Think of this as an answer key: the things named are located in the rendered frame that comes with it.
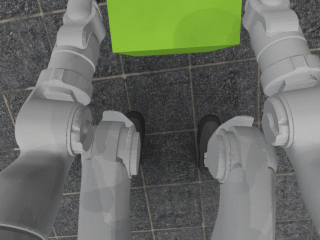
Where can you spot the right robot shin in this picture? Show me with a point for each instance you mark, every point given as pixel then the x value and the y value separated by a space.
pixel 246 121

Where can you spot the right robot upper arm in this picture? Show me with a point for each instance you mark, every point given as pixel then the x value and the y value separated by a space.
pixel 291 120

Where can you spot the left robot forearm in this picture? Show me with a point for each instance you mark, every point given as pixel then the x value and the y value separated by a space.
pixel 73 61

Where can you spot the left robot thigh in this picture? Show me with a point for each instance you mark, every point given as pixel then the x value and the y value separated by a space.
pixel 104 204

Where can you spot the left robot upper arm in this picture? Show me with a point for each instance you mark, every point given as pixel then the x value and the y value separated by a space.
pixel 50 134

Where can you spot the carton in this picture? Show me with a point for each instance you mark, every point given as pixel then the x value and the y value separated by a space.
pixel 167 27

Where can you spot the right robot forearm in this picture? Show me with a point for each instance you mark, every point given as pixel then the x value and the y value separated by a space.
pixel 280 47

